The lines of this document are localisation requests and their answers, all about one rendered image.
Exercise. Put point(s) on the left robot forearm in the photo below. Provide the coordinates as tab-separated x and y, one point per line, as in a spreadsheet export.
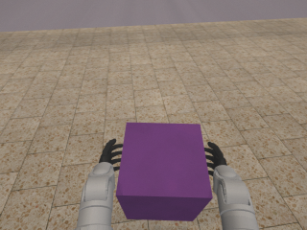
96	204

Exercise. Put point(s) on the carton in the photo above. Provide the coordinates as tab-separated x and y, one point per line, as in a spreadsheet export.
163	172

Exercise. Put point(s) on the right robot hand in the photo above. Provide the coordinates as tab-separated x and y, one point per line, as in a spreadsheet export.
217	158

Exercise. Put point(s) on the left robot hand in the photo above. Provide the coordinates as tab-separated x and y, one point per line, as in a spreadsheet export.
107	153

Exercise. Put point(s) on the right robot forearm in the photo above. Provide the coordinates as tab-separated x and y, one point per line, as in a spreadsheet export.
234	201

